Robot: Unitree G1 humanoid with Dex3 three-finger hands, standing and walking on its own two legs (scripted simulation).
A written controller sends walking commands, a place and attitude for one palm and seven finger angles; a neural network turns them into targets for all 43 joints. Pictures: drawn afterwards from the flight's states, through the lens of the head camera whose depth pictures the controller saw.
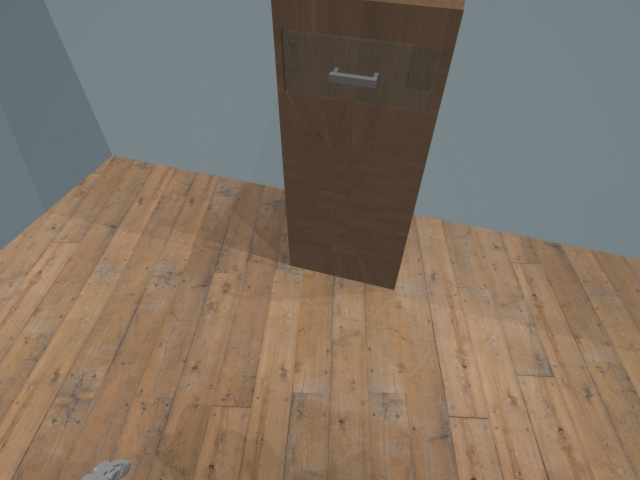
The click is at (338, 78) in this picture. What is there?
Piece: drawer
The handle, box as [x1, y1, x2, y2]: [328, 67, 378, 87]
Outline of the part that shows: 329,73 328,81 375,87 376,79 378,76 378,73 375,73 372,77 339,73 338,68 336,67 332,72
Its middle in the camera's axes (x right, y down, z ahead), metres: +0.08 -0.40 +0.95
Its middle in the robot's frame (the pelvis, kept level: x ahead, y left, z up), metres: +0.99 -0.03 +0.07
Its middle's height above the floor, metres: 0.84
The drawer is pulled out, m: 0.00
